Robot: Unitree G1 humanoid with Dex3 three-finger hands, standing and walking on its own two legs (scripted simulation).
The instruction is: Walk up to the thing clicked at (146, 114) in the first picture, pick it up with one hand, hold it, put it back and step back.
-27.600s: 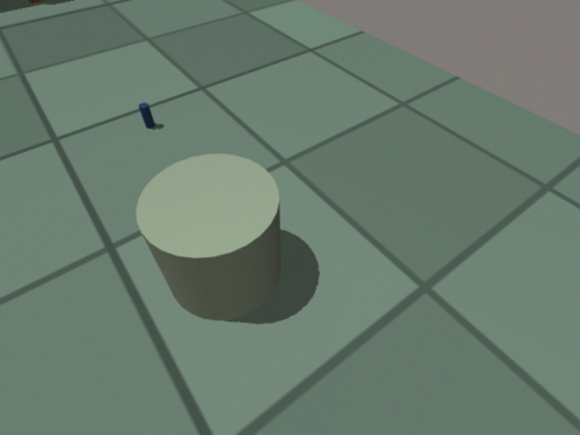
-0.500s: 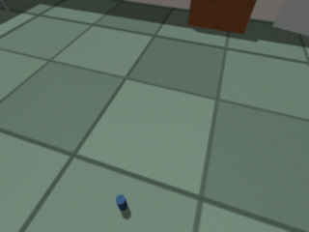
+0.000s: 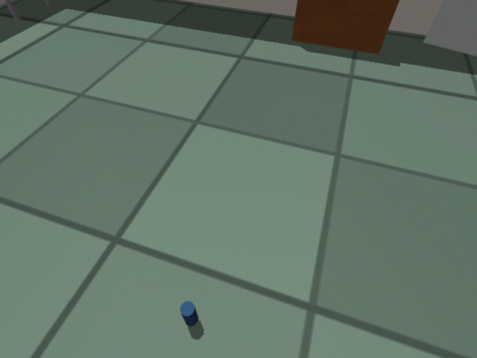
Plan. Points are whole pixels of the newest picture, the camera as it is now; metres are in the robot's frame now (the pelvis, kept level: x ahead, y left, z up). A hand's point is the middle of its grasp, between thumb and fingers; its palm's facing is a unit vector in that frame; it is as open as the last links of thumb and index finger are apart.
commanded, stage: stand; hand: left
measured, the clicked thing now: (189, 314) +0.38 +0.19 -0.71
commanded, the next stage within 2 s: go down in 0.02 s
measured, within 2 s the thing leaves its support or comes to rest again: neither
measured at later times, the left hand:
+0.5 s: hand out of the picture +0.15 +0.27 -0.19, palm faces +0.08 -0.94 -0.32, open 14.1 cm
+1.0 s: hand out of the picture +0.14 +0.30 -0.23, palm faces +0.13 -0.95 -0.29, open 17.4 cm
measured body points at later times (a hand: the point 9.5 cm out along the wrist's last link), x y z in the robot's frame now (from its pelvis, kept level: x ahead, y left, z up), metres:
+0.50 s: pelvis -0.02 -0.01 -0.05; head +0.05 +0.01 +0.40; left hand +0.15 +0.32 -0.16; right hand +0.08 -0.27 -0.16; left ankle +0.01 +0.12 -0.75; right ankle -0.02 -0.14 -0.75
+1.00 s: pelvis -0.02 -0.01 -0.12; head +0.10 +0.02 +0.32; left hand +0.13 +0.35 -0.21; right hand +0.18 -0.26 -0.20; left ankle +0.01 +0.12 -0.75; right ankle -0.02 -0.14 -0.75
